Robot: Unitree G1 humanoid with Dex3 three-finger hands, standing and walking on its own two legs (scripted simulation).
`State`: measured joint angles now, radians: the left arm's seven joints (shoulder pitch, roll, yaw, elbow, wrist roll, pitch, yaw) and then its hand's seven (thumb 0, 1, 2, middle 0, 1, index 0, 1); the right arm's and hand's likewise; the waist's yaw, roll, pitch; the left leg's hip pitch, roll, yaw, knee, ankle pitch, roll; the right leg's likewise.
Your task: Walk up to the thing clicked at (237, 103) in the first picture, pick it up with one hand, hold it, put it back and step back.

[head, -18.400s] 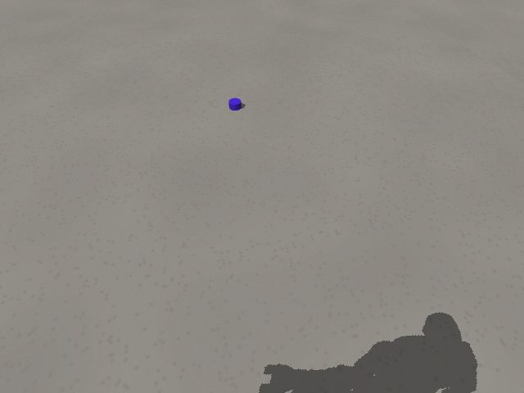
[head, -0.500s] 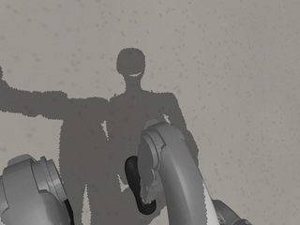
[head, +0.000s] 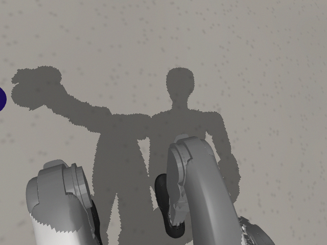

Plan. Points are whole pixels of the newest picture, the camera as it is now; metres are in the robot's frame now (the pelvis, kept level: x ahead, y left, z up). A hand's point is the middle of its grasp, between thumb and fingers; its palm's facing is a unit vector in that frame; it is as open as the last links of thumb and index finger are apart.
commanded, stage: lift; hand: left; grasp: from above
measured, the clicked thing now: out of the picture +0.48 +0.35 -0.18
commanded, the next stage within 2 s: hold in 1.80 s
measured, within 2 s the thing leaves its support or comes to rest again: neither
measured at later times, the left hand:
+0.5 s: hand out of the picture +0.42 +0.36 -0.06, palm faces -0.45 -0.11 -0.89, open 10.6 cm
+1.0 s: hand out of the picture +0.34 +0.32 +0.14, palm faces -0.41 -0.14 -0.90, open 10.7 cm
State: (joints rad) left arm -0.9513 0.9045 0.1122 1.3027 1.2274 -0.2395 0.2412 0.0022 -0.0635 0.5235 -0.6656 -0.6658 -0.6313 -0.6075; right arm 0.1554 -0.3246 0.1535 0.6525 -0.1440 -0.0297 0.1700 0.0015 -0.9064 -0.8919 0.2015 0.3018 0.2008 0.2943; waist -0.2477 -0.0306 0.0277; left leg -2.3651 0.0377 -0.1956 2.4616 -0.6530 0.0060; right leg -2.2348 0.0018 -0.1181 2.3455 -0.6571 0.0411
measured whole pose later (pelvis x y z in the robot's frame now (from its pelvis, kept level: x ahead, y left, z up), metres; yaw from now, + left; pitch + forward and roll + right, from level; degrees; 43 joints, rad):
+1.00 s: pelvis -0.01 +0.00 +0.20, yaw +7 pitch +27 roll -5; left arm -0.44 0.61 -0.03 0.63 0.96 -0.05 -0.01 0.00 -0.02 0.53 -0.60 -0.71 -0.57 -0.65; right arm 0.15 -0.26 0.00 0.64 0.02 0.05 0.00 0.01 -0.90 -0.89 0.20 0.30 0.20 0.29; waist -0.08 0.05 -0.16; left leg -1.69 0.06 -0.06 1.79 -0.58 0.01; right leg -1.63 -0.02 -0.05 1.74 -0.59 0.03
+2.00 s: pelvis +0.07 +0.01 +0.42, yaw +9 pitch +9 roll +0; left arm -0.31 0.39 -0.18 0.79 0.99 0.01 0.10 0.01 -0.02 0.51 -0.60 -0.72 -0.57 -0.65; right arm 0.26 -0.25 -0.04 0.74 0.04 -0.02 -0.05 0.01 -0.90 -0.89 0.20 0.30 0.20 0.29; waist -0.04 0.04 -0.08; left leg -0.59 0.05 0.04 0.79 -0.36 0.00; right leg -0.57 -0.02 0.01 0.77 -0.36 0.02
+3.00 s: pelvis +0.07 +0.00 +0.45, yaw +8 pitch +2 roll +1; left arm -0.24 0.40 -0.20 0.63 0.99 0.01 -0.04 0.00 -0.04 0.57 -0.57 -0.75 -0.55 -0.68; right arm 0.21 -0.26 -0.03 0.67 0.07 0.06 -0.05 0.01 -0.90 -0.89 0.20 0.30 0.20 0.29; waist 0.00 0.05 -0.02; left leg -0.33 0.03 0.07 0.55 -0.24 -0.01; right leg -0.34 -0.03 0.02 0.57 -0.26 0.02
